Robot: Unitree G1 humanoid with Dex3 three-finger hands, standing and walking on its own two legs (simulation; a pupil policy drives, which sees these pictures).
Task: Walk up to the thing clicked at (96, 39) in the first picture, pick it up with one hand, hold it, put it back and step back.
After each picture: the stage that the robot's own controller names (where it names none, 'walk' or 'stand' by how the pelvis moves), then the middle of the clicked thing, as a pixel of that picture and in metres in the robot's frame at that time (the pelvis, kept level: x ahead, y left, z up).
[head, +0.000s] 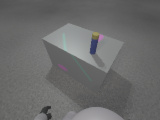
stand; (94, 44) +0.75 -0.02 -0.03
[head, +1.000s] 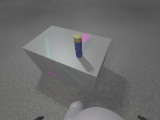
walk; (78, 47) +0.63 +0.17 -0.01
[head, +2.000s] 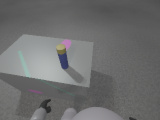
stand; (63, 58) +0.48 +0.24 -0.01
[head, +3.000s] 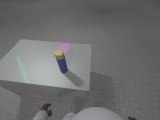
stand; (62, 62) +0.45 +0.25 -0.03
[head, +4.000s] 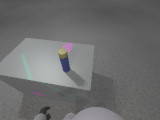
stand; (64, 61) +0.47 +0.23 -0.04
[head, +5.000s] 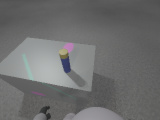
stand; (65, 62) +0.47 +0.23 -0.04
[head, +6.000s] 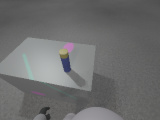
rise first; (65, 61) +0.47 +0.22 -0.04
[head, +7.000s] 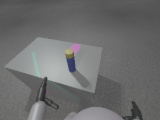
rise first; (71, 61) +0.48 +0.20 -0.03
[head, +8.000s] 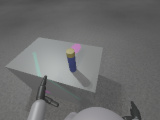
go down; (71, 61) +0.48 +0.20 -0.03
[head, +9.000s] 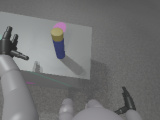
go down; (59, 45) +0.51 +0.19 +0.03
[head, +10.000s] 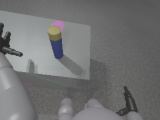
go down; (56, 45) +0.50 +0.19 +0.05
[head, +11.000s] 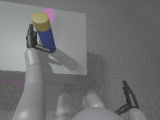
close in; (46, 37) +0.51 +0.21 +0.08
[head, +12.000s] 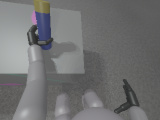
lift; (44, 28) +0.58 +0.20 +0.09
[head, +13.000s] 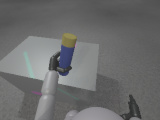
lift; (66, 56) +0.35 +0.15 +0.18
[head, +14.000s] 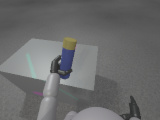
hold; (67, 59) +0.34 +0.15 +0.17
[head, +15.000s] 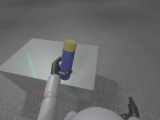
hold; (67, 61) +0.34 +0.15 +0.15
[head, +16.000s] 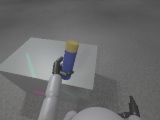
crouch; (68, 61) +0.35 +0.14 +0.14
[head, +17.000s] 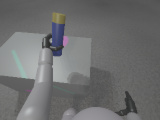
crouch; (57, 36) +0.50 +0.19 +0.19
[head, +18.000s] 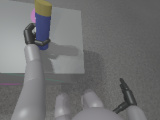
lower; (42, 28) +0.56 +0.20 +0.10
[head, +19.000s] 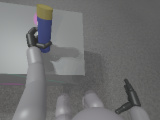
lower; (44, 32) +0.55 +0.20 +0.09
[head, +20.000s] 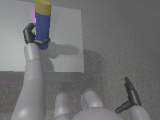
lower; (42, 28) +0.56 +0.20 +0.09
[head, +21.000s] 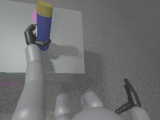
lower; (43, 29) +0.56 +0.20 +0.09
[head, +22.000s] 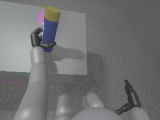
draw back; (49, 32) +0.54 +0.19 +0.09
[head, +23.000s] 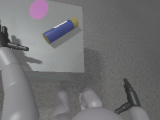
rise; (61, 29) +0.62 +0.11 +0.00
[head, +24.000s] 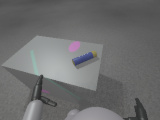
sink last; (84, 57) +0.59 +0.09 -0.07
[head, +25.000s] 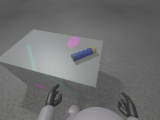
stand; (84, 53) +0.61 +0.09 -0.06
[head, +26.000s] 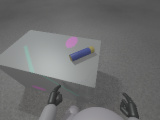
stand; (82, 53) +0.61 +0.10 -0.06
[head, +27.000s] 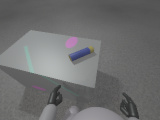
stand; (81, 53) +0.61 +0.10 -0.06
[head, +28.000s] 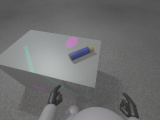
stand; (81, 52) +0.62 +0.10 -0.06
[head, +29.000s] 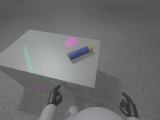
stand; (80, 52) +0.62 +0.11 -0.06
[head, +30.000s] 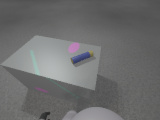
stand; (82, 57) +0.63 +0.10 -0.12
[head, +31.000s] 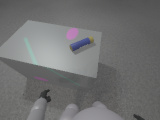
walk; (81, 43) +0.69 +0.09 -0.10
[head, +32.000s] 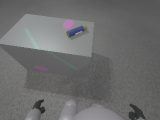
walk; (76, 30) +0.89 +0.19 -0.10
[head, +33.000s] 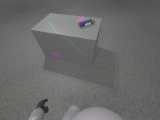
stand; (86, 22) +1.24 +0.14 -0.10
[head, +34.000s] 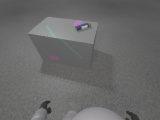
stand; (83, 26) +1.23 +0.16 -0.12
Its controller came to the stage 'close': yes
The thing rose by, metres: 0.21
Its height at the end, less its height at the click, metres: -0.09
